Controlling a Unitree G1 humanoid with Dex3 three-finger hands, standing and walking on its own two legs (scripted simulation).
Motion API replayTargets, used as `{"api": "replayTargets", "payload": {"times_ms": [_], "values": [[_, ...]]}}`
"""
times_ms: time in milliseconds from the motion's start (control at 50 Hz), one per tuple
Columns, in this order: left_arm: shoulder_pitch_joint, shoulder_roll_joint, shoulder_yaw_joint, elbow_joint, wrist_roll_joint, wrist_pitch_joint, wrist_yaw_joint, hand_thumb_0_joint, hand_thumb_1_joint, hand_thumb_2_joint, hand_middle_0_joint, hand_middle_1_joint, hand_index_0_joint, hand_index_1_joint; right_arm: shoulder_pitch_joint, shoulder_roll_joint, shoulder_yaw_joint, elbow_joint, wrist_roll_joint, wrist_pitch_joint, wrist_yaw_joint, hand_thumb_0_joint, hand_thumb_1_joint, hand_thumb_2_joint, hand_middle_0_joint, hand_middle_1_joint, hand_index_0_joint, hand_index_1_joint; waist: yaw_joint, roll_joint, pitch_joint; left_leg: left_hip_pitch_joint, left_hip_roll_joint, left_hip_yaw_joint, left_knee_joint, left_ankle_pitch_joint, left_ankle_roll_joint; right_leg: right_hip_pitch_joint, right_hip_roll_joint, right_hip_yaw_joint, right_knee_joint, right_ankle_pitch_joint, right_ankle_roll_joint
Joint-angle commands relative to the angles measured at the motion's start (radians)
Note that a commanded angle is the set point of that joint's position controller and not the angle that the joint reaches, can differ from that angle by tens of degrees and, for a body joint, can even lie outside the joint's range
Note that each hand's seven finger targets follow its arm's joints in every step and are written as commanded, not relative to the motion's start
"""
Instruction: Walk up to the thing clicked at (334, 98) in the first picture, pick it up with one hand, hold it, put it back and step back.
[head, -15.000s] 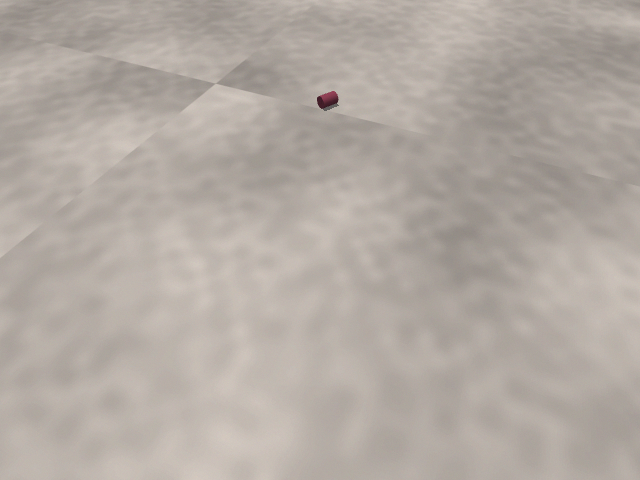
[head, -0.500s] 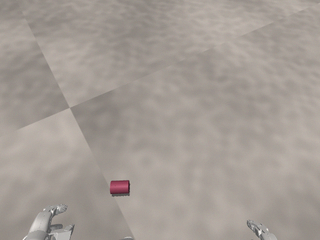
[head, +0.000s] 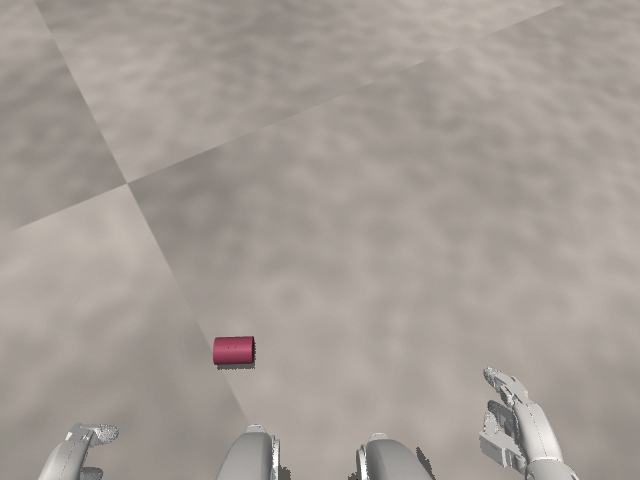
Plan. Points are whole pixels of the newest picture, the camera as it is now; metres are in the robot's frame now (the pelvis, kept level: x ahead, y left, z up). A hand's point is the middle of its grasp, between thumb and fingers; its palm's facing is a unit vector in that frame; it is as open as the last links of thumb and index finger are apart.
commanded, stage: rise first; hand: left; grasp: from above
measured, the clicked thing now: (234, 350) +0.44 +0.21 -0.66
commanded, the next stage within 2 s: none
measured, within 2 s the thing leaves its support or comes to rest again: neither
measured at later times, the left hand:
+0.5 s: hand (145, 436) +0.20 +0.28 -0.29, palm faces -0.41 -0.59 -0.70, open 14.0 cm
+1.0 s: hand (179, 380) +0.32 +0.28 -0.43, palm faces -0.47 -0.19 -0.86, open 13.7 cm
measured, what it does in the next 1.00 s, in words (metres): lowers itself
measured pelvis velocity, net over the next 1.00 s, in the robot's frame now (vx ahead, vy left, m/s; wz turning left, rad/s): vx -0.10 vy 0.00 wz -0.10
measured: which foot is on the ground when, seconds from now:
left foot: down 0.00-1.00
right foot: down 0.00-1.00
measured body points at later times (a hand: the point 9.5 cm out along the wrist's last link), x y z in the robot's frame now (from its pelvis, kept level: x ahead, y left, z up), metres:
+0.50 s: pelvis -0.05 +0.00 -0.15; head +0.12 +0.01 +0.27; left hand +0.22 +0.31 -0.25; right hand +0.14 -0.27 -0.25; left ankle +0.02 +0.11 -0.66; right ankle -0.02 -0.13 -0.66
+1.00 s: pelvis -0.10 +0.00 -0.29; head +0.12 +0.02 +0.11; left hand +0.34 +0.29 -0.38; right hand -0.03 -0.29 -0.41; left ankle +0.01 +0.11 -0.66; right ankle -0.02 -0.13 -0.66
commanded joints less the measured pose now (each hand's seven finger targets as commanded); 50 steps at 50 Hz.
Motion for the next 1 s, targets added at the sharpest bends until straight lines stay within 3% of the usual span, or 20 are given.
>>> {"api": "replayTargets", "payload": {"times_ms": [0, 80, 120, 180, 200, 260, 360, 380, 420, 440, 500, 540, 600, 620, 700, 760, 800, 900, 920, 980], "values": [[0.049, 0.191, 0.075, -0.163, 0.032, -0.015, 0.018, 0.0, -0.551, 0.972, -0.077, -1.045, -0.072, -1.049, 0.013, -0.14, -0.064, -0.148, 0.003, -0.057, -0.004, 0.0, -0.883, -0.896, 0.2, 0.3, 0.2, 0.3, -0.001, 0.062, -0.244, 0.177, -0.008, 0.01, -0.073, 0.334, 0.017, 0.024, 0.009, -0.003, -0.079, 0.311, -0.024], [0.073, 0.196, 0.079, -0.212, 0.048, -0.017, 0.021, 0.0, -0.55, 0.969, -0.082, -1.04, -0.077, -1.044, 0.003, -0.143, -0.068, -0.159, 0.004, -0.066, 0.004, 0.0, -0.882, -0.896, 0.2, 0.3, 0.2, 0.3, 0.007, 0.074, -0.27, 0.132, -0.01, 0.01, -0.027, 0.314, 0.017, -0.028, 0.012, -0.001, -0.028, 0.292, -0.026], [0.026, 0.214, 0.076, -0.202, 0.069, -0.026, 0.03, 0.0, -0.553, 0.958, -0.096, -1.035, -0.092, -1.038, 0.009, -0.145, -0.068, -0.145, 0.003, -0.071, 0.004, 0.0, -0.897, -0.899, 0.2, 0.3, 0.2, 0.3, -0.017, 0.064, -0.264, 0.088, -0.012, 0.01, 0.009, 0.272, 0.021, -0.067, 0.013, 0.001, -0.009, 0.272, -0.022], [-0.064, 0.206, 0.051, -0.158, 0.113, -0.069, 0.033, 0.0, -0.557, 0.955, -0.097, -1.036, -0.093, -1.039, -0.01, -0.15, -0.067, -0.138, 0.0, -0.086, 0.014, 0.0, -0.9, -0.9, 0.201, 0.3, 0.2, 0.3, -0.027, 0.063, -0.243, -0.005, -0.011, -0.001, 0.074, 0.215, 0.02, -0.184, 0.014, -0.003, 0.079, 0.211, -0.029], [-0.103, 0.22, 0.059, -0.135, 0.137, -0.092, 0.036, 0.0, -0.566, 0.969, -0.091, -1.027, -0.081, -1.034, -0.018, -0.155, -0.069, -0.131, -0.001, -0.091, 0.018, 0.0, -0.894, -0.899, 0.201, 0.3, 0.2, 0.3, -0.023, 0.071, -0.255, -0.037, -0.011, -0.006, 0.104, 0.197, 0.02, -0.231, 0.015, -0.001, 0.115, 0.19, -0.031], [-0.179, 0.212, 0.024, -0.078, 0.208, -0.167, 0.04, 0.0, -0.544, 0.966, -0.088, -1.037, -0.083, -1.041, -0.024, -0.171, -0.075, -0.105, -0.004, -0.107, 0.035, 0.0, -0.883, -0.897, 0.2, 0.3, 0.2, 0.3, -0.023, 0.089, -0.323, -0.097, -0.008, -0.026, 0.19, 0.198, 0.013, -0.359, 0.014, -0.004, 0.241, 0.172, -0.035], [-0.302, 0.311, 0.067, 0.0, 0.335, -0.273, 0.08, 0.0, -0.527, 0.96, -0.119, -1.024, -0.114, -1.029, -0.046, -0.2, -0.085, -0.068, -0.001, -0.112, 0.05, 0.0, -0.903, -0.902, 0.201, 0.3, 0.2, 0.3, 0.004, 0.108, -0.439, -0.206, -0.006, -0.039, 0.32, 0.161, 0.009, -0.532, 0.018, -0.005, 0.397, 0.137, -0.038], [-0.35, 0.31, 0.054, 0.01, 0.354, -0.29, 0.092, 0.0, -0.533, 0.955, -0.134, -1.016, -0.128, -1.022, -0.044, -0.199, -0.086, -0.062, 0.0, -0.11, 0.053, 0.0, -0.921, -0.907, 0.201, 0.3, 0.2, 0.3, -0.006, 0.1, -0.455, -0.249, -0.009, -0.034, 0.35, 0.139, 0.012, -0.554, 0.019, -0.005, 0.414, 0.128, -0.037], [-0.398, 0.35, 0.076, 0.046, 0.394, -0.31, 0.116, 0.0, -0.539, 0.969, -0.126, -1.028, -0.121, -1.034, -0.051, -0.209, -0.091, -0.047, -0.001, -0.105, 0.057, 0.0, -0.918, -0.906, 0.201, 0.3, 0.2, 0.3, 0.015, 0.107, -0.482, -0.299, -0.009, -0.037, 0.38, 0.079, 0.009, -0.611, 0.021, -0.007, 0.455, 0.08, -0.04], [-0.409, 0.374, 0.085, 0.053, 0.414, -0.315, 0.126, 0.0, -0.533, 0.968, -0.132, -1.019, -0.126, -1.026, -0.045, -0.21, -0.092, -0.037, -0.001, -0.1, 0.058, 0.0, -0.915, -0.905, 0.201, 0.3, 0.2, 0.3, 0.027, 0.127, -0.52, -0.302, -0.011, -0.027, 0.411, 0.101, 0.009, -0.611, 0.019, -0.004, 0.471, 0.096, -0.039], [-0.548, 0.397, 0.064, 0.087, 0.47, -0.328, 0.146, 0.0, -0.541, 0.968, -0.151, -1.014, -0.143, -1.024, -0.031, -0.216, -0.099, -0.011, -0.003, -0.085, 0.062, 0.0, -0.93, -0.911, 0.201, 0.3, 0.2, 0.3, 0.01, 0.111, -0.593, -0.348, -0.009, -0.02, 0.494, 0.113, 0.014, -0.667, 0.023, -0.011, 0.522, 0.099, -0.038], [-0.644, 0.417, 0.054, 0.168, 0.509, -0.338, 0.156, 0.0, -0.544, 0.971, -0.157, -1.003, -0.146, -1.015, -0.019, -0.214, -0.096, 0.016, -0.009, -0.076, 0.066, 0.0, -0.934, -0.912, 0.201, 0.3, 0.2, 0.3, -0.003, 0.075, -0.58, -0.44, -0.01, -0.011, 0.547, 0.063, 0.022, -0.704, 0.029, -0.014, 0.539, 0.067, -0.035], [-0.745, 0.49, 0.072, 0.228, 0.57, -0.367, 0.181, 0.0, -0.496, 0.949, -0.163, -0.977, -0.157, -0.985, 0.007, -0.213, -0.093, 0.044, -0.016, -0.063, 0.07, 0.0, -0.912, -0.906, 0.2, 0.3, 0.2, 0.3, 0.008, 0.058, -0.648, -0.514, -0.015, 0.008, 0.622, 0.042, 0.029, -0.697, 0.032, -0.011, 0.575, 0.054, -0.034], [-0.8, 0.485, 0.052, 0.228, 0.589, -0.376, 0.187, 0.0, -0.523, 0.968, -0.157, -0.983, -0.147, -0.995, 0.013, -0.216, -0.094, 0.048, -0.02, -0.058, 0.073, 0.0, -0.92, -0.909, 0.201, 0.3, 0.2, 0.3, 0.002, 0.075, -0.662, -0.521, -0.014, 0.008, 0.639, 0.039, 0.028, -0.721, 0.031, -0.015, 0.594, 0.052, -0.035], [-0.908, 0.546, 0.066, 0.346, 0.65, -0.408, 0.207, 0.0, -0.456, 0.945, -0.162, -0.949, -0.155, -0.958, 0.039, -0.214, -0.09, 0.078, -0.028, -0.037, 0.078, 0.0, -0.884, -0.9, 0.2, 0.3, 0.2, 0.3, -0.01, 0.029, -0.649, -0.647, -0.016, 0.017, 0.717, -0.002, 0.039, -0.736, 0.037, -0.017, 0.622, 0.02, -0.027], [-0.958, 0.582, 0.077, 0.39, 0.7, -0.424, 0.224, 0.0, -0.422, 0.938, -0.148, -0.941, -0.145, -0.945, 0.048, -0.219, -0.087, 0.091, -0.037, -0.021, 0.084, 0.0, -0.858, -0.892, 0.2, 0.3, 0.2, 0.3, 0.0, 0.069, -0.67, -0.645, -0.013, 0.01, 0.742, -0.005, 0.033, -0.792, 0.04, -0.037, 0.674, 0.003, -0.035], [-1.001, 0.562, 0.05, 0.422, 0.733, -0.438, 0.237, 0.0, -0.46, 0.974, -0.119, -0.953, -0.112, -0.961, 0.05, -0.215, -0.087, 0.096, -0.041, -0.008, 0.087, 0.0, -0.854, -0.891, 0.2, 0.3, 0.2, 0.3, -0.019, 0.079, -0.635, -0.685, -0.012, 0.007, 0.759, -0.049, 0.032, -0.843, 0.045, -0.045, 0.69, -0.036, -0.038], [-1.1, 0.64, 0.071, 0.465, 0.811, -0.462, 0.285, 0.0, -0.454, 0.957, -0.129, -0.939, -0.126, -0.942, 0.062, -0.224, -0.078, 0.111, -0.057, 0.031, 0.098, 0.0, -0.869, -0.895, 0.2, 0.3, 0.2, 0.3, -0.028, 0.13, -0.637, -0.706, -0.01, -0.014, 0.789, -0.081, 0.029, -0.921, 0.047, -0.072, 0.762, -0.064, -0.044], [-1.11, 0.611, 0.054, 0.485, 0.821, -0.464, 0.293, 0.0, -0.443, 0.947, -0.134, -0.932, -0.133, -0.933, 0.068, -0.225, -0.078, 0.118, -0.062, 0.039, 0.1, 0.0, -0.873, -0.896, 0.2, 0.3, 0.2, 0.3, -0.043, 0.131, -0.615, -0.714, -0.009, -0.014, 0.802, -0.086, 0.03, -0.95, 0.045, -0.075, 0.768, -0.066, -0.042], [-1.168, 0.621, 0.041, 0.511, 0.857, -0.473, 0.318, 0.0, -0.455, 0.949, -0.139, -0.916, -0.135, -0.92, 0.071, -0.225, -0.071, 0.132, -0.071, 0.055, 0.104, 0.0, -0.886, -0.899, 0.2, 0.3, 0.2, 0.3, -0.052, 0.182, -0.605, -0.708, -0.008, -0.025, 0.819, -0.093, 0.025, -1.007, 0.045, -0.085, 0.804, -0.065, -0.048]]}}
